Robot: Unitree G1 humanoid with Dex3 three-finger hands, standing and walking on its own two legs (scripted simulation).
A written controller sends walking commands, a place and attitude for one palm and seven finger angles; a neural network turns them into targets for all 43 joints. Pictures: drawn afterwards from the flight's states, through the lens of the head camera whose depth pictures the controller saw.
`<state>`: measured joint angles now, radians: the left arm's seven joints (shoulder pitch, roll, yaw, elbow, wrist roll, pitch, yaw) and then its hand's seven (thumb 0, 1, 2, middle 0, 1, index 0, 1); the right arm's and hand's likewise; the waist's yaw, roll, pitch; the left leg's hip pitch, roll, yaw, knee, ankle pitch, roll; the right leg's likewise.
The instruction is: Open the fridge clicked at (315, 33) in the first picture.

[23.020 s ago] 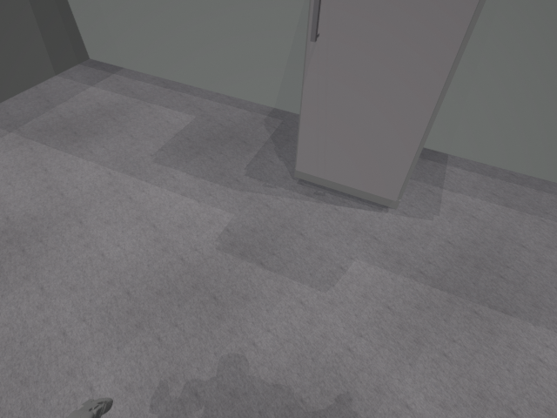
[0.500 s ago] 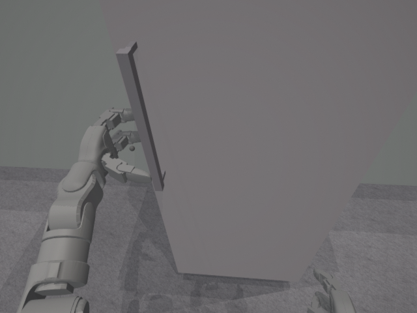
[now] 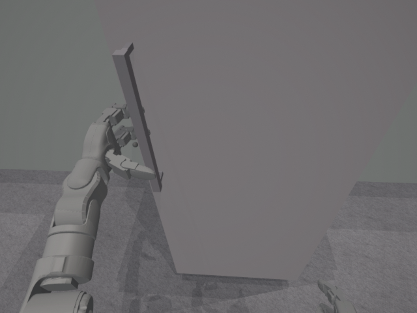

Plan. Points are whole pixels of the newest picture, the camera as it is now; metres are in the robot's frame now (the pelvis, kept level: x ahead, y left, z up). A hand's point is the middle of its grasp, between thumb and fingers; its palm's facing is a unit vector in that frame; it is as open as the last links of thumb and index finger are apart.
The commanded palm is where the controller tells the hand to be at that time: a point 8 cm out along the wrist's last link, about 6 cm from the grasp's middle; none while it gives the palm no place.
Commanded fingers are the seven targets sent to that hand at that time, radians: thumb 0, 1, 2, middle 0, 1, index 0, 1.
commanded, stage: slide the fingers in behind the handle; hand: left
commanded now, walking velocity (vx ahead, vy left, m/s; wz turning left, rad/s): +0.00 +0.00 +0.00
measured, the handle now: (145, 130) +0.42 +0.15 +0.16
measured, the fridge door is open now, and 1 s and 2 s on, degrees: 0 0 0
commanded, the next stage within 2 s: grip the handle and tug to test in 1.62 s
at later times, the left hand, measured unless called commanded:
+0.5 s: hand (147, 146) +0.36 +0.13 +0.17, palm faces -0.02 -1.00 +0.00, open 14.1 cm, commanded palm +0.34 +0.19 +0.17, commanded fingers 0.00 -0.50 0.30 -0.30 -1.20 -0.30 -1.20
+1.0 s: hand (151, 146) +0.36 +0.13 +0.17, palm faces +0.00 -1.00 +0.00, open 14.1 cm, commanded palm +0.34 +0.17 +0.17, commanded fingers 0.00 -0.50 0.30 -0.30 -1.20 -0.30 -1.20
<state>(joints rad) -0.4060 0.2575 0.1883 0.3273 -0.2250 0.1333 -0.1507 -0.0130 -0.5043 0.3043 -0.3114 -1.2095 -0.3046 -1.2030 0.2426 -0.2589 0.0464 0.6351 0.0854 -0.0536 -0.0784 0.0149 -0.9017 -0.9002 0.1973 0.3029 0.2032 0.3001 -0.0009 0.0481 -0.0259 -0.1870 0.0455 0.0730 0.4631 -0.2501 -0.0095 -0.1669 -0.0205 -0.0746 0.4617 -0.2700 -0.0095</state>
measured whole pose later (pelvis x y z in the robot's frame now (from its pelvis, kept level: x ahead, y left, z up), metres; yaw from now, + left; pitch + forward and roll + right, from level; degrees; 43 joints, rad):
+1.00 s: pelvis +0.00 +0.00 +0.00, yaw +0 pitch -2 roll +0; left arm -0.39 0.18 0.11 0.25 -0.19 0.19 -0.05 -0.01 -0.50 0.30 -0.29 -1.20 -0.28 -1.20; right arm 0.21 -0.24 0.05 0.63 0.07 -0.02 -0.07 0.01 -0.90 -0.90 0.20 0.30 0.20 0.30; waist 0.01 0.04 -0.02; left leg -0.17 0.05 0.07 0.44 -0.24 -0.01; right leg -0.15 -0.01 -0.08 0.44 -0.26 -0.01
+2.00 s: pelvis +0.00 +0.00 +0.00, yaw +0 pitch -2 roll +0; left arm -0.40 0.17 0.08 0.23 -0.18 0.20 -0.02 -0.01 -0.22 0.43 -0.29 -1.24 -0.27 -1.24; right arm 0.21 -0.24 0.05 0.63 0.06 -0.01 -0.06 0.01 -0.90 -0.90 0.20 0.30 0.20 0.30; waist 0.02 0.04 -0.02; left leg -0.16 0.04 0.07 0.44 -0.24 -0.01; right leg -0.13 -0.02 -0.08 0.43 -0.26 -0.01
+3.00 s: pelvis +0.01 +0.00 +0.00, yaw +0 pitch -2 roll +0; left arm -0.33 0.17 0.09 0.13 -0.17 0.25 -0.03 0.01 0.78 0.81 -0.37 -1.40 -0.33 -1.40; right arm 0.21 -0.23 0.06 0.60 0.05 0.03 -0.05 0.01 -0.90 -0.90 0.20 0.30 0.20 0.30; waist 0.01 0.04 -0.03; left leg -0.15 0.04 0.07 0.44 -0.26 -0.01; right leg -0.13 -0.02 -0.07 0.44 -0.28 -0.01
